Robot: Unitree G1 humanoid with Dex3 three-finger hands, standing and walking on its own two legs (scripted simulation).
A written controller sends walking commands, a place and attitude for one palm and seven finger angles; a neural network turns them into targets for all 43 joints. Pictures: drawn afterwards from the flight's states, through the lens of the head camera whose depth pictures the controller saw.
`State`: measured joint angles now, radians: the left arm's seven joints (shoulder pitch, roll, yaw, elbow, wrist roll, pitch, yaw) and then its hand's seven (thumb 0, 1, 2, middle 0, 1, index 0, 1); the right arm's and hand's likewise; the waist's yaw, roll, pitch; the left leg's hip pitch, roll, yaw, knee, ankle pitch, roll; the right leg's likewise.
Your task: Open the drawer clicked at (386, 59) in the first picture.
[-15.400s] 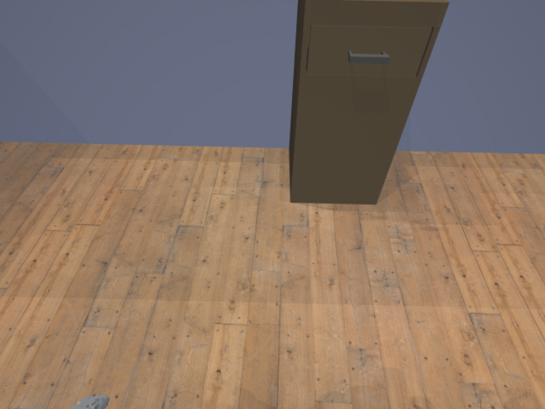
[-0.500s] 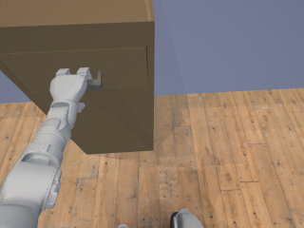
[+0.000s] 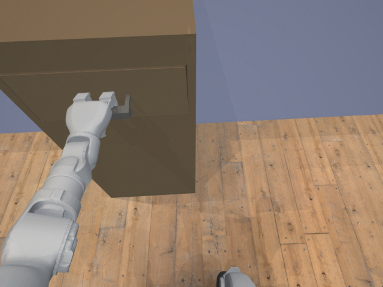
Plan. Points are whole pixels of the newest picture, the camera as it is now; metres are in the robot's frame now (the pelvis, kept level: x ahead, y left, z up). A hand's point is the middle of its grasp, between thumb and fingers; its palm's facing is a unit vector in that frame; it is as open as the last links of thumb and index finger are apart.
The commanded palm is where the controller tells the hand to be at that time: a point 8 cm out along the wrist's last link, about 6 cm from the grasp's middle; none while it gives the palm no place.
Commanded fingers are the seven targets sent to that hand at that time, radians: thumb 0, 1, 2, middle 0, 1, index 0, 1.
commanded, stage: pull the drawer open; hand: left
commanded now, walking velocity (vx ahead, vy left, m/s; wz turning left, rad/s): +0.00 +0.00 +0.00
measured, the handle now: (103, 106) +0.51 +0.20 +0.03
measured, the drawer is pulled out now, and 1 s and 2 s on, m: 0.00 0.12 0.24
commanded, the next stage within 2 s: none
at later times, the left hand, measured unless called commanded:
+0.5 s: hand (96, 151) +0.41 +0.20 +0.01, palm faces -0.02 -0.04 -1.00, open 5.6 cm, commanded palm +0.36 +0.21 +0.06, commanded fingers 0.00 0.90 0.90 -0.40 -1.35 -0.40 -1.35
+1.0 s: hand (92, 177) +0.34 +0.20 +0.01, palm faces +0.00 -0.05 -1.00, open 5.6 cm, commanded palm +0.30 +0.21 +0.06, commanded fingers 0.00 0.90 0.90 -0.40 -1.35 -0.40 -1.35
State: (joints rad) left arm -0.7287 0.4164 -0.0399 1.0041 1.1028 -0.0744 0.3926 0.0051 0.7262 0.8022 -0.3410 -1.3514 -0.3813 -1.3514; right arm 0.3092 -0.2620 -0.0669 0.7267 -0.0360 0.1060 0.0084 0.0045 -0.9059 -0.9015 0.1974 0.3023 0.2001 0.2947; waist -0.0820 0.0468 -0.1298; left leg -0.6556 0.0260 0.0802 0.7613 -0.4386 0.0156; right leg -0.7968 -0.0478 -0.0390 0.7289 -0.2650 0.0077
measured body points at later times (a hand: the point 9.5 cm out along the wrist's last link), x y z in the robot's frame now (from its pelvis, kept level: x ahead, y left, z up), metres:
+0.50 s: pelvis +0.01 +0.00 +0.01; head +0.09 -0.02 +0.45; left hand +0.40 +0.20 +0.06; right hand +0.12 -0.26 -0.13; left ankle -0.05 +0.11 -0.71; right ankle +0.04 -0.13 -0.71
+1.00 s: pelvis +0.01 -0.01 +0.01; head +0.06 -0.03 +0.46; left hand +0.34 +0.20 +0.06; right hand +0.15 -0.26 -0.11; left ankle -0.05 +0.11 -0.71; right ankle +0.04 -0.13 -0.71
